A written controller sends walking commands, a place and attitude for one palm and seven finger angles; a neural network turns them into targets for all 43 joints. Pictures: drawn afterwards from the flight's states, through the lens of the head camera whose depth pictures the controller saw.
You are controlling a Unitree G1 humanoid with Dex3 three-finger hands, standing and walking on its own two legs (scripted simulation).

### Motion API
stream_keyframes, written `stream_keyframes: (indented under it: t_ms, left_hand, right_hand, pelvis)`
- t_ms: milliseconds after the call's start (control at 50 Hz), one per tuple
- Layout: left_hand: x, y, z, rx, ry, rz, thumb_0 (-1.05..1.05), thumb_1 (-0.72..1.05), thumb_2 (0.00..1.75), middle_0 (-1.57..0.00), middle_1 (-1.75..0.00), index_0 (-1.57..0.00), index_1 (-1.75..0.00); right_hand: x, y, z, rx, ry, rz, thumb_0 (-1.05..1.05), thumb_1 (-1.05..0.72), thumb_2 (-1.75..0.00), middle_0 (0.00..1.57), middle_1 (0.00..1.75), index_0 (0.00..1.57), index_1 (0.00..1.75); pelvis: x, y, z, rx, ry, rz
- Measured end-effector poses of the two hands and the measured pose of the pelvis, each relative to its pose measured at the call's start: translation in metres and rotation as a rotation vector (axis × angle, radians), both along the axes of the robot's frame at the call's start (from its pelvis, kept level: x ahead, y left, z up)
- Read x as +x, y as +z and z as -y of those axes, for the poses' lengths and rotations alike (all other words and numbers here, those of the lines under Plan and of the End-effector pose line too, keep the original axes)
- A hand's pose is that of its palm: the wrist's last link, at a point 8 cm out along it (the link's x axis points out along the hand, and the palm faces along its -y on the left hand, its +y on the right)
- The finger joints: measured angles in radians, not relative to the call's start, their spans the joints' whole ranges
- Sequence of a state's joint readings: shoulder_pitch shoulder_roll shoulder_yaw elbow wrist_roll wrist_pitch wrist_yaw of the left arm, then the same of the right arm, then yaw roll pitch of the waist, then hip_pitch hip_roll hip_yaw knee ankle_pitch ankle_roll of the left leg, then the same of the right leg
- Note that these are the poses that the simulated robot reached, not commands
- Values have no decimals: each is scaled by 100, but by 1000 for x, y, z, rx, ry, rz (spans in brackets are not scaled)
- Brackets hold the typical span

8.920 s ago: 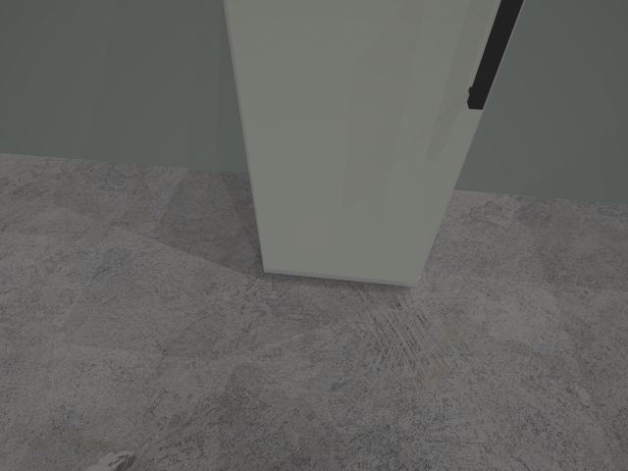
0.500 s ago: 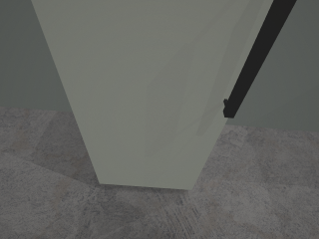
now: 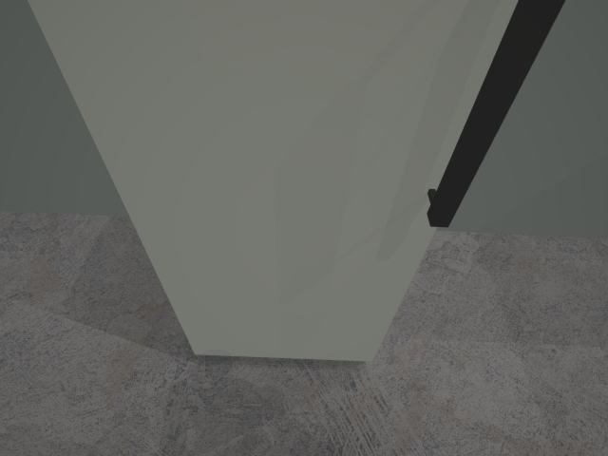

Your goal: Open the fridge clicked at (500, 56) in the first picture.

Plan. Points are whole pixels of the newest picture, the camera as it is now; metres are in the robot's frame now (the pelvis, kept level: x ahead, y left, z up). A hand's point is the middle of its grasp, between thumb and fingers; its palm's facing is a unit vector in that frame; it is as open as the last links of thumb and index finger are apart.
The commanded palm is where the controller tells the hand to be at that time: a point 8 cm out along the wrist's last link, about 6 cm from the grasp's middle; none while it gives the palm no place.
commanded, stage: look again from close up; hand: right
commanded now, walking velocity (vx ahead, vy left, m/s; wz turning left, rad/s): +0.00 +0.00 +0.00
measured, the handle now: (489, 84) +0.48 -0.18 +0.27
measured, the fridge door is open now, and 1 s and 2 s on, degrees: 0 0 0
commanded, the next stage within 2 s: raise the hand to about handle height in 0.54 s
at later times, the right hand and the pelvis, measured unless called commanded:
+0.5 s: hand out of the picture +0.05 -0.20 -0.17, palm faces +0.00 +0.97 -0.25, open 7.4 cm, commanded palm none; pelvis +0.01 +0.00 +0.00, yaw +0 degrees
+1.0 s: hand (493, 450) +0.16 -0.21 -0.01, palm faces -0.04 +1.00 +0.00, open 8.3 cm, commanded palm +0.12 -0.28 +0.00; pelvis -0.03 -0.01 -0.05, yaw -2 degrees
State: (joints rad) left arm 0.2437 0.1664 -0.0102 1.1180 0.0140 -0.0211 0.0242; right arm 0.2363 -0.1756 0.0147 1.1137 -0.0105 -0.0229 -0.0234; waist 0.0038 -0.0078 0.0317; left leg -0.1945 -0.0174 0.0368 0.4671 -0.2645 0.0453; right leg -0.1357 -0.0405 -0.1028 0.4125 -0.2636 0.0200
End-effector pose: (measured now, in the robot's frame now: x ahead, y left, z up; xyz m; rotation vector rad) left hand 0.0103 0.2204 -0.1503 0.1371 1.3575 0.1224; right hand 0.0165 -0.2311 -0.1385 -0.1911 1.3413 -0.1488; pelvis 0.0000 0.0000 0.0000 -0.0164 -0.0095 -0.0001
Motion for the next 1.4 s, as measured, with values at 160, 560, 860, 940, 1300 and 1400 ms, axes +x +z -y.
stream_keyframes:
  t_ms: [160,560,860,940,1300,1400]
  left_hand:
    - [17,3,-9,26,-16,26,0,91,90,-20,-30,-20,-30]
    - [14,8,-17,52,-25,-9,1,91,90,-20,-30,-20,-30]
    - [112,44,-15,83,-81,635,1,91,90,-20,-30,-20,-30]
    - [152,61,-16,89,-140,824,1,91,90,-20,-30,-20,-30]
    - [136,56,44,27,-223,786,1,90,90,-20,-30,-20,-30]
    - [116,56,48,12,-182,768,2,90,90,-20,-30,-20,-30]
  right_hand:
    - [7,1,5,-8,-3,10,1,-90,-90,20,30,20,30]
    - [26,4,19,-28,10,39,1,-90,-90,20,30,20,30]
    - [155,161,29,51,16,1268,1,-82,-86,20,35,20,35]
    - [143,150,22,169,210,1353,1,-74,-83,21,40,21,40]
    - [135,183,70,154,210,1328,2,-32,-65,24,67,24,66]
    - [146,207,84,132,189,1334,1,-21,-60,25,74,25,74]
  pelvis:
    - [4,0,1,0,-2,0]
    - [8,2,2,3,-8,-2]
    - [-16,-19,9,0,-49,-82]
    - [-29,-40,9,-1,-40,-124]
    - [-39,-36,23,55,-83,-75]
    - [-34,-27,31,47,-65,-61]
